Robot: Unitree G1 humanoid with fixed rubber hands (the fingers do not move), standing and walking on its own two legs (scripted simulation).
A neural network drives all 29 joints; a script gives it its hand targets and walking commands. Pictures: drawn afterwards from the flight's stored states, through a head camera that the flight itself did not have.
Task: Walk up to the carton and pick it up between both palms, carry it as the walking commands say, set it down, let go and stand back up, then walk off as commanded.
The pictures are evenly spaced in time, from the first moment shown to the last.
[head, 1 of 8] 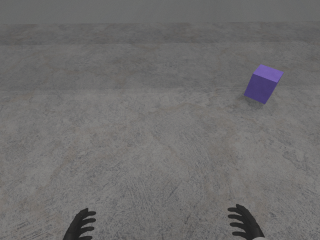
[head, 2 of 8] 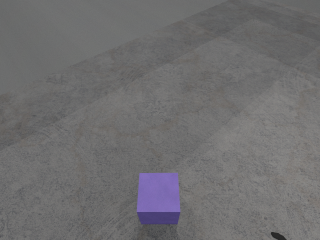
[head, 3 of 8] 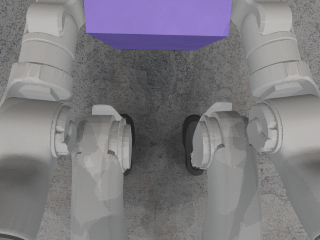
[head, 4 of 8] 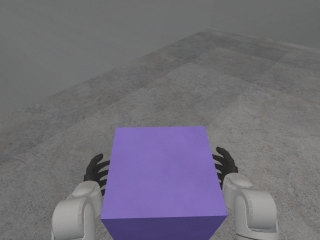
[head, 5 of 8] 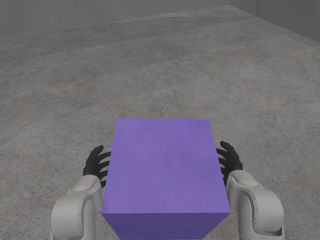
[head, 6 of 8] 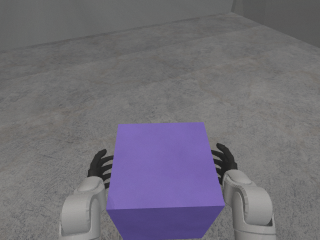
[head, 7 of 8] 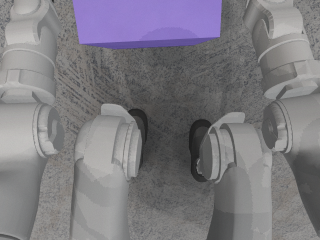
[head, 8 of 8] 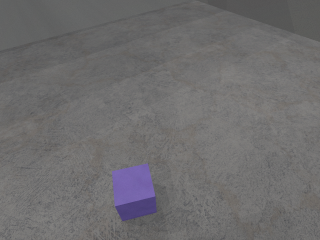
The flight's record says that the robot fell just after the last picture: no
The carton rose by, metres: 0.68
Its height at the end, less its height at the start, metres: +0.00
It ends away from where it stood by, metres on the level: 1.68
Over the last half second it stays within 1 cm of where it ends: yes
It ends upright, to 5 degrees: yes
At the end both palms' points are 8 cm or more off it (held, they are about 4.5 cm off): yes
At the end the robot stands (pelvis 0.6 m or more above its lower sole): yes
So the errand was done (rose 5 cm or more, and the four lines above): yes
